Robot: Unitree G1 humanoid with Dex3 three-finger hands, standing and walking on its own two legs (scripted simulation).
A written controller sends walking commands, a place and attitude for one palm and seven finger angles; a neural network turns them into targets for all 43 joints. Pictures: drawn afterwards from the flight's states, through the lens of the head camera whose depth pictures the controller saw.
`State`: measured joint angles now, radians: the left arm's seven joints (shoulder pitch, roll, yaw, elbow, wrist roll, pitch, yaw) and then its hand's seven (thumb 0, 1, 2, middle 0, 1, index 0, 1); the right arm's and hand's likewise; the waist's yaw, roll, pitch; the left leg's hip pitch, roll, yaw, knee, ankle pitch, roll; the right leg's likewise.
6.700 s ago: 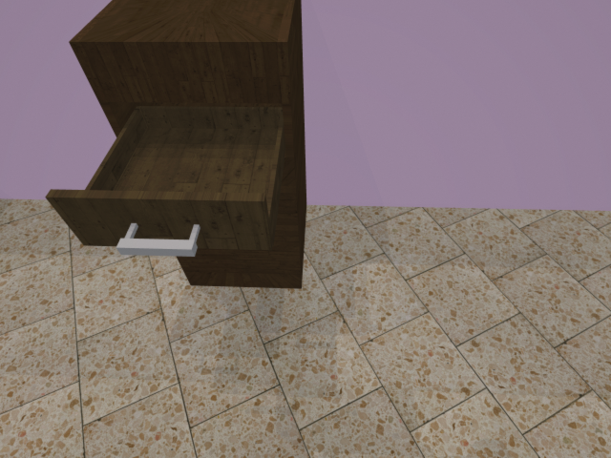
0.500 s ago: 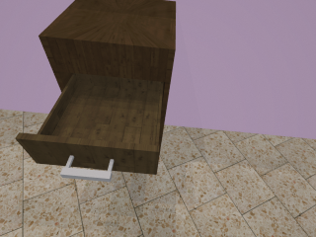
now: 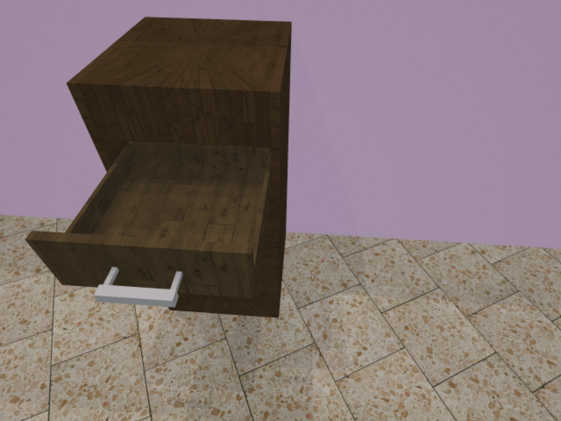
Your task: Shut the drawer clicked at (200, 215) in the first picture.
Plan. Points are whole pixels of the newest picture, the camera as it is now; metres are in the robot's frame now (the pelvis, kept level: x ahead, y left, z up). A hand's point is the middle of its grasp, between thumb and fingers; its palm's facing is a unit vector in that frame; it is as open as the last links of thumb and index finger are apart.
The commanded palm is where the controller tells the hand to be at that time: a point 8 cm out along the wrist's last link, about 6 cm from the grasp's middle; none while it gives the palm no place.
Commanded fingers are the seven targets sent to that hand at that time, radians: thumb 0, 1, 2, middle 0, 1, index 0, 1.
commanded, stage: come to a stop and stand still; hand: left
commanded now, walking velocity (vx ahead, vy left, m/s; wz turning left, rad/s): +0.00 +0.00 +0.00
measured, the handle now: (141, 285) +0.35 +0.27 -0.04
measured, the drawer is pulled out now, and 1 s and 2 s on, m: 0.30 0.30 0.30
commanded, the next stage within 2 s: look again from close up in 0.32 s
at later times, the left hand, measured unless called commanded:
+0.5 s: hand out of the picture -0.01 +0.12 -0.17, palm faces +0.02 -0.99 -0.13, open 7.4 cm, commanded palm none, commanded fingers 0.00 0.90 0.90 -0.20 -0.30 -0.20 -0.30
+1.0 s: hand out of the picture -0.01 +0.14 -0.17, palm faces +0.04 -0.99 -0.13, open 7.4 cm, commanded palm none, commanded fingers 0.00 0.90 0.90 -0.20 -0.30 -0.20 -0.30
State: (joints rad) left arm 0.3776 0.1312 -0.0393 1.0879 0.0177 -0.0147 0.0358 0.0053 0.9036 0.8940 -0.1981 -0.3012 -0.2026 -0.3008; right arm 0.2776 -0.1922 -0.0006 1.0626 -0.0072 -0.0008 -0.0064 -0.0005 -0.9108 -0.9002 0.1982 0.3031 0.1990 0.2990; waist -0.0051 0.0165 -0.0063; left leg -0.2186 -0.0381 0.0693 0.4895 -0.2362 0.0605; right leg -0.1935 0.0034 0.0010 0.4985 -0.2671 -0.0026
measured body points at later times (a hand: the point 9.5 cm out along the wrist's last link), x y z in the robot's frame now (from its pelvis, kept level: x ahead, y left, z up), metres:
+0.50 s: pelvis +0.01 -0.02 +0.00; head +0.01 -0.02 +0.45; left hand -0.01 +0.18 -0.16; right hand -0.02 -0.23 -0.16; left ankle +0.02 +0.08 -0.74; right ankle +0.00 -0.12 -0.74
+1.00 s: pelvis +0.02 -0.01 +0.01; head +0.02 +0.00 +0.46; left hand -0.01 +0.19 -0.16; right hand +0.01 -0.22 -0.15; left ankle +0.02 +0.08 -0.74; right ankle +0.00 -0.12 -0.74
